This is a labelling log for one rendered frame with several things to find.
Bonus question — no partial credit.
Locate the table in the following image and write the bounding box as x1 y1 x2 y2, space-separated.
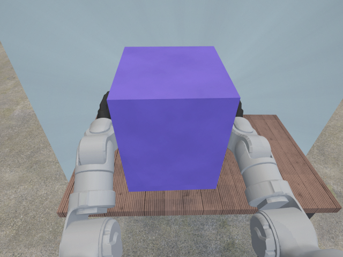
56 115 342 219

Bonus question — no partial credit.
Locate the robot left upper arm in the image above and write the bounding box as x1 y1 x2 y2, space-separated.
60 217 123 257

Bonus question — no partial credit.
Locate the carton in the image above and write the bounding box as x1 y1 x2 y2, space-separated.
107 46 240 192

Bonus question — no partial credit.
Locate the robot right upper arm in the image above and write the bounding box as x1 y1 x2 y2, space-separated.
250 207 343 257

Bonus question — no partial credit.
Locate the right robot hand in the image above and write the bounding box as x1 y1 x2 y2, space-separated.
236 101 243 117

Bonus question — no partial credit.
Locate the left robot hand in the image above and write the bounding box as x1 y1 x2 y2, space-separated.
97 91 111 119

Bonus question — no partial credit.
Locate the robot left forearm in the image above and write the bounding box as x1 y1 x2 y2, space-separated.
59 118 118 257

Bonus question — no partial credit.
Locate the robot right forearm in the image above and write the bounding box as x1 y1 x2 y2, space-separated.
227 117 318 243

